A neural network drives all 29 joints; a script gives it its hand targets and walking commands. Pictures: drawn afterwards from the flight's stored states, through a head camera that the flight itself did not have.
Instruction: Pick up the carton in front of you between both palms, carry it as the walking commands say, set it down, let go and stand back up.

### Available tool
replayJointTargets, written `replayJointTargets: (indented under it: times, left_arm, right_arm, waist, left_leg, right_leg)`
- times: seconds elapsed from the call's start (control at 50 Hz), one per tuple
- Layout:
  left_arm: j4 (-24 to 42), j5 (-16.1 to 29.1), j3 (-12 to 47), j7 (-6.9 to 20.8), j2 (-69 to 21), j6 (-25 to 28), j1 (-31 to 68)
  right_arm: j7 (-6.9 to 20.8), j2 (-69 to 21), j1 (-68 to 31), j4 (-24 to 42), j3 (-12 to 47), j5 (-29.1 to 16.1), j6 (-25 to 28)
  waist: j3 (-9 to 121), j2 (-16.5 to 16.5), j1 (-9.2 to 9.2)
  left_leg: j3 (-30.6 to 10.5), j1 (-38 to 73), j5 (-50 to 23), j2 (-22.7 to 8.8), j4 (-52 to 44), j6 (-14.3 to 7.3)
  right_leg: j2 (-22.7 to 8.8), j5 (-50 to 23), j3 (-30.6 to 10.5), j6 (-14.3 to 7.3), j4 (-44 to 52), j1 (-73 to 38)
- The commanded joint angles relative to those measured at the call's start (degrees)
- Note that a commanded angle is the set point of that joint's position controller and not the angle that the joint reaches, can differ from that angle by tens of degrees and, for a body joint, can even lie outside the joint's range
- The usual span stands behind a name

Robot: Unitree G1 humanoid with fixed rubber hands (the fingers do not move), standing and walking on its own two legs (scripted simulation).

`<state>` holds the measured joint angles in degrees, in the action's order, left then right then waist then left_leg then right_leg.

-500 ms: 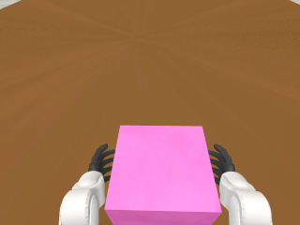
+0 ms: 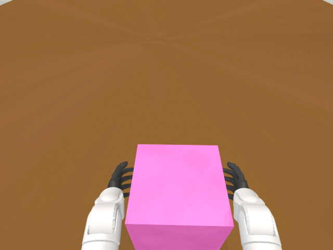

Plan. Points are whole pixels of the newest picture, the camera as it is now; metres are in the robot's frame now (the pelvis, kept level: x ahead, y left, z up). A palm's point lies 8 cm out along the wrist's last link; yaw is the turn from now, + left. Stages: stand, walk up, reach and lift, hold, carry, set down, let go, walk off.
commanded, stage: carry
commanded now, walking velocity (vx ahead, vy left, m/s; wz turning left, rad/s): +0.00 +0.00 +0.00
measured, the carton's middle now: (176, 202) +0.29 +0.00 -0.05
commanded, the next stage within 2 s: hold in 1.00 s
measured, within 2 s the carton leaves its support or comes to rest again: neither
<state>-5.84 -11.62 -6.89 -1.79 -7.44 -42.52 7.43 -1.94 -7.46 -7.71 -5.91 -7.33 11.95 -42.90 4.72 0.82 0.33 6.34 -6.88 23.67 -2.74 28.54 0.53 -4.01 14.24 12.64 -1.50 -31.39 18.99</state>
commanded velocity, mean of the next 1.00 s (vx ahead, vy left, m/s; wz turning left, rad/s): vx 0.00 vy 0.00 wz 0.00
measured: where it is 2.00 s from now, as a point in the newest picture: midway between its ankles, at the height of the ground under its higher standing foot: outside the picture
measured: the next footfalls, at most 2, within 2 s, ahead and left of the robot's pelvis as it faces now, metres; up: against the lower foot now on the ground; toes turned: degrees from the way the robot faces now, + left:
none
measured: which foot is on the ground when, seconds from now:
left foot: down 0.00-1.00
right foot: down 0.00-1.00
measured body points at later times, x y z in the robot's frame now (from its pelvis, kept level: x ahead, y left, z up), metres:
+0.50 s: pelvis -0.03 +0.00 +0.00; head -0.04 +0.00 +0.45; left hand +0.27 +0.16 +0.03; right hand +0.27 -0.15 +0.03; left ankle -0.10 +0.11 -0.73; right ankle +0.02 -0.10 -0.73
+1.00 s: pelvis -0.04 +0.01 +0.00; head -0.06 +0.00 +0.45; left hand +0.26 +0.16 +0.03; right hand +0.26 -0.15 +0.03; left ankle -0.10 +0.11 -0.73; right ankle +0.02 -0.10 -0.73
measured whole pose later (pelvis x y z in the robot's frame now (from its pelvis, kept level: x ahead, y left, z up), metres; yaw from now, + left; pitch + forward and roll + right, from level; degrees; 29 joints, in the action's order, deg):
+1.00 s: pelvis -0.04 +0.01 +0.00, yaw +0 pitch +2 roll +0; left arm -7.6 -12.4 -8.8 -1.1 -7.9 -42.0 10.5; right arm -1.6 -7.9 -10.6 -7.3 -8.9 12.8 -42.6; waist 4.5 0.5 0.1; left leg 6.7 -10.4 20.7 -1.5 29.6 -0.6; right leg -5.0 9.3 12.2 -1.6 -29.0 21.0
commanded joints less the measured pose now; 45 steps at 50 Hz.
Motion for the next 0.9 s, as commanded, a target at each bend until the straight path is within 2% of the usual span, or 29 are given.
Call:
replayJointTargets:
  times: [0.0,0.08,0.16,0.24,0.42,0.88]
  left_arm:
    - [1.7,10.1,26.1,9.5,-38.7,6.3,24.9]
    - [1.1,11.2,28.7,10.8,-44.0,7.7,27.7]
    - [3.8,13.1,32.0,11.8,-48.8,5.0,27.3]
    - [2.6,12.1,30.1,12.1,-48.3,2.6,25.0]
    - [3.0,12.7,30.3,12.7,-49.9,2.6,27.9]
    - [2.3,12.5,29.8,12.9,-50.2,2.4,27.8]
  right_arm:
    - [9.5,-38.4,-24.4,2.0,26.0,-9.9,6.4]
    - [10.8,-43.9,-27.2,1.4,28.9,-11.1,7.8]
    - [11.8,-48.8,-27.2,4.2,32.7,-13.3,5.2]
    - [12.2,-48.3,-25.3,3.3,31.0,-12.5,2.8]
    - [12.6,-49.9,-27.5,3.4,30.9,-12.7,2.7]
    - [12.8,-50.3,-27.7,2.9,30.8,-12.8,2.5]
  waist:
    - [12.9,0.1,-0.25]
    - [13.2,-0.2,-0.26]
    - [14.2,-0.4,-0.24]
    - [14.0,-0.5,-0.2]
    - [12.5,-0.6,-0.2]
    - [13.3,-0.7,-0.21]
  left_leg:
    - [-3.4,-2.1,-26.8,-6.3,-3.6,-1.0]
    - [-3.8,-2.5,-24.5,-6.2,-4.1,-1.3]
    - [-4.0,-2.6,-24.0,-6.0,-3.8,-1.4]
    - [-4.1,-3.3,-23.0,-6.0,-3.7,-1.5]
    - [-4.5,-5.2,-17.9,-5.7,-4.9,-1.8]
    - [-4.9,-6.4,-16.4,-5.6,-4.5,-2.1]
  right_leg:
    - [-6.1,-22.8,-6.5,-0.2,1.9,-12.0]
    - [-6.2,-20.8,-6.7,-0.2,2.5,-11.9]
    - [-6.5,-20.8,-6.8,-0.3,2.6,-12.1]
    - [-6.6,-20.7,-6.8,-0.2,2.9,-11.8]
    - [-6.6,-16.9,-7.3,0.0,4.2,-10.8]
    - [-6.8,-16.2,-7.5,0.0,4.5,-10.5]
